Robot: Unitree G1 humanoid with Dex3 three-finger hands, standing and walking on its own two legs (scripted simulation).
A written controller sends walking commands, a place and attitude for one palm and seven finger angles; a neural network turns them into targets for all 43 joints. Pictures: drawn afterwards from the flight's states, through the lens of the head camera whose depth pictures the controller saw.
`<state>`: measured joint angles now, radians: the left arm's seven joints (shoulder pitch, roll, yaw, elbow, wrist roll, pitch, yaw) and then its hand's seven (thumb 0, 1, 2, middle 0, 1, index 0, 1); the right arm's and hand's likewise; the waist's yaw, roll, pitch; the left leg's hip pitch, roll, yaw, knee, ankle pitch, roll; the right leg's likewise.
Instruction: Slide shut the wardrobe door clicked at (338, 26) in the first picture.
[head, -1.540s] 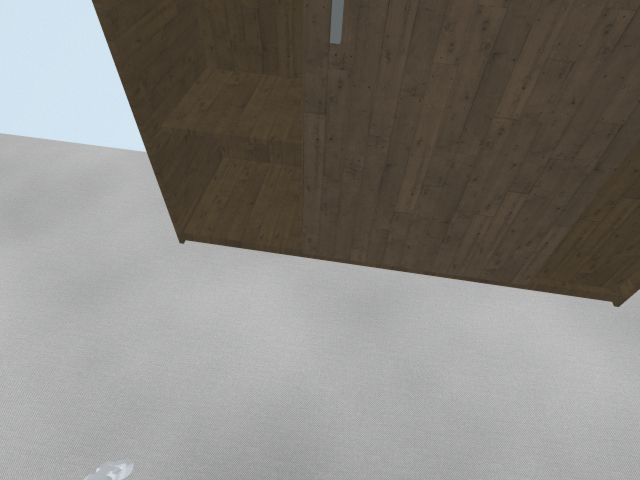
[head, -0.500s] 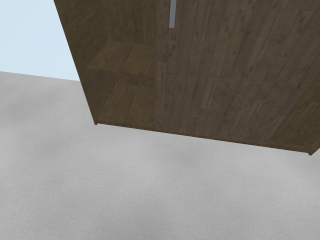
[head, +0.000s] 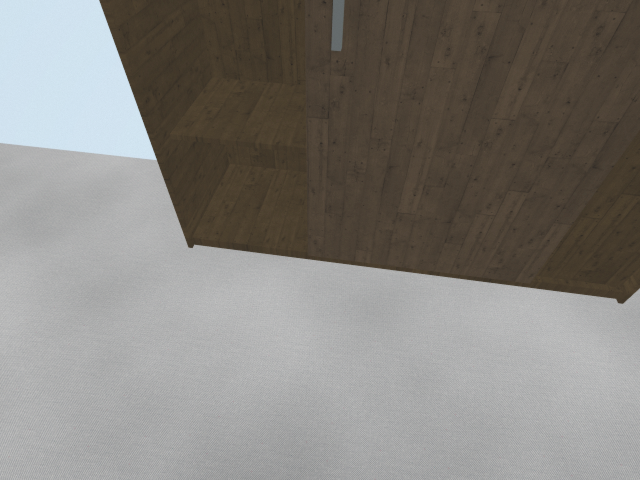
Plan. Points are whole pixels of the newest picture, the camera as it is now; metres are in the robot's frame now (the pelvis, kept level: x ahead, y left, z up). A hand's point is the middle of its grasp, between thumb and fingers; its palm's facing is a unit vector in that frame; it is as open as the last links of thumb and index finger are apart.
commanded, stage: walk to a spot facing it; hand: right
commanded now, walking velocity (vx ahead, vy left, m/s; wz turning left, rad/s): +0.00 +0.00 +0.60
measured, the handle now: out of the picture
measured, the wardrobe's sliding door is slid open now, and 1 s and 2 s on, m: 0.50 0.50 0.50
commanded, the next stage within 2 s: none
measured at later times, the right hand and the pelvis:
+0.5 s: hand out of the picture +0.05 -0.18 -0.18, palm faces -0.15 +0.96 -0.24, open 7.4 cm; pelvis -0.02 +0.01 -0.02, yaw +12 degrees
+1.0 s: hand (464, 441) +0.23 -0.21 -0.17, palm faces -0.42 +0.89 -0.19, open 7.4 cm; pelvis +0.07 -0.04 +0.00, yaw +30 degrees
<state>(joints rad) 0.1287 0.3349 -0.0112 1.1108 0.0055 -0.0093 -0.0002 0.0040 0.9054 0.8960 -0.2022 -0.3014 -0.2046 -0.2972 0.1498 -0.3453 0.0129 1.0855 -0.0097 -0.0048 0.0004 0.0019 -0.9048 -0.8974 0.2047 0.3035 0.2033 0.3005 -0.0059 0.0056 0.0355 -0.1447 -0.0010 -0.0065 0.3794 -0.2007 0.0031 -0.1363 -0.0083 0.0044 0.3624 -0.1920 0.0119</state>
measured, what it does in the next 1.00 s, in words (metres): steps on the spot, turning left: right foot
